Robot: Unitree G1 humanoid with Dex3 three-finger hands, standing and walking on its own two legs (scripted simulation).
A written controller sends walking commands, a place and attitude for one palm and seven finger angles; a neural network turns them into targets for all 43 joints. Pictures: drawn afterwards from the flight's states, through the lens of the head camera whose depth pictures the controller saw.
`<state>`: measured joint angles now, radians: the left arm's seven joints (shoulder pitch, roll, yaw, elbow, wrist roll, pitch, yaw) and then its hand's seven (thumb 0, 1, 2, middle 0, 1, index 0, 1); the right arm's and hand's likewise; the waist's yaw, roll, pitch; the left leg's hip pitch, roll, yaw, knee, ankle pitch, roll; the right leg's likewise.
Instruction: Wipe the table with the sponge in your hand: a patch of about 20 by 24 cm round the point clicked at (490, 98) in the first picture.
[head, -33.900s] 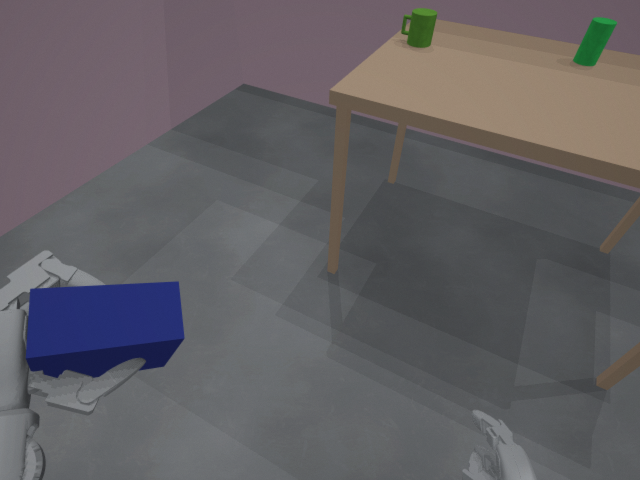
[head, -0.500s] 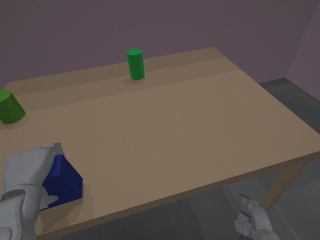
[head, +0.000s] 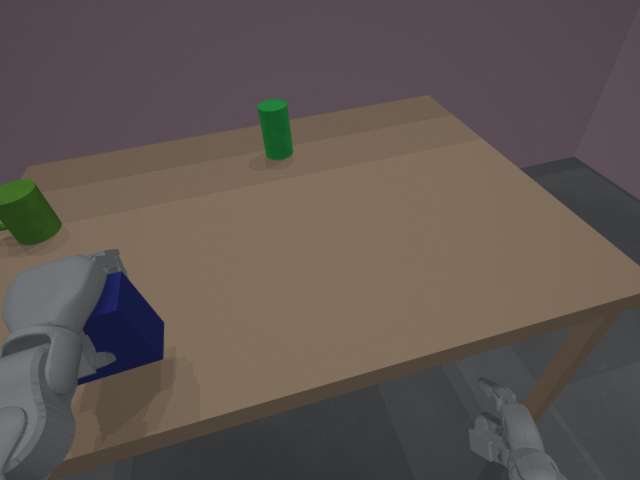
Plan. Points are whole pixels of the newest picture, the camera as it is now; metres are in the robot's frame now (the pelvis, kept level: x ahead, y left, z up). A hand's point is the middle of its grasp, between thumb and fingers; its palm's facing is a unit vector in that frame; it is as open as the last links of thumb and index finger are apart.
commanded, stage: lift the sponge slowly off the table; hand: left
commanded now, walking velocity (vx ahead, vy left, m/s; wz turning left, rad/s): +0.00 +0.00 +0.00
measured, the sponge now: (105, 338) +0.22 +0.31 +0.09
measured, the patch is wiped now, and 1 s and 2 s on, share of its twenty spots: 1.00 1.00 1.00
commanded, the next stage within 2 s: bring the sponge back beside the body in 0.88 s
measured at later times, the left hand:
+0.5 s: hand (87, 296) +0.22 +0.30 +0.17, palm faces +0.18 -0.08 -0.98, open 9.7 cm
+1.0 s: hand (73, 283) +0.23 +0.31 +0.18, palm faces +0.14 -0.06 -0.99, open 9.7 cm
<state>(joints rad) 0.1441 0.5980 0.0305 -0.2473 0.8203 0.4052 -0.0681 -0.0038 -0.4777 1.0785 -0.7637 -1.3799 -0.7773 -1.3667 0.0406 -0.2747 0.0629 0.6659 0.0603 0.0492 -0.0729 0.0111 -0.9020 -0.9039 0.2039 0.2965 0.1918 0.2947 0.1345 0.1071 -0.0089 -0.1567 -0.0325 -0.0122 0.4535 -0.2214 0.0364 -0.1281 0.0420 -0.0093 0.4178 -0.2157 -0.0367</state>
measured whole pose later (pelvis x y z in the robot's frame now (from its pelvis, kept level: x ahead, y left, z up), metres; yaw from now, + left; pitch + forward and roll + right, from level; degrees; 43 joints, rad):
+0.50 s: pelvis -0.01 +0.00 +0.00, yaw +0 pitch -4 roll +0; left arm 0.08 0.62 0.02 -0.33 0.79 0.49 -0.11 0.00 -0.48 1.08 -0.77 -1.38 -0.78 -1.36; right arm 0.03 -0.28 0.07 0.66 0.07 0.06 -0.08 0.01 -0.90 -0.90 0.20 0.30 0.18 0.29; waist 0.15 0.12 -0.02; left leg -0.16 -0.03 -0.01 0.45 -0.21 0.03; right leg -0.15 0.04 -0.01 0.44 -0.21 -0.04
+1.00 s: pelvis -0.01 -0.01 +0.00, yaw +0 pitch -4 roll +0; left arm -0.03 0.68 0.04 -0.23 0.78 0.47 -0.19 0.00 -0.48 1.08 -0.77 -1.38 -0.78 -1.36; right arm 0.02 -0.29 0.08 0.65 0.08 0.05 -0.10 0.01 -0.90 -0.90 0.20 0.30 0.20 0.30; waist 0.14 0.12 -0.01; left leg -0.20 -0.03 -0.02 0.48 -0.21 0.03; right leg -0.18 0.04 -0.02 0.46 -0.22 -0.05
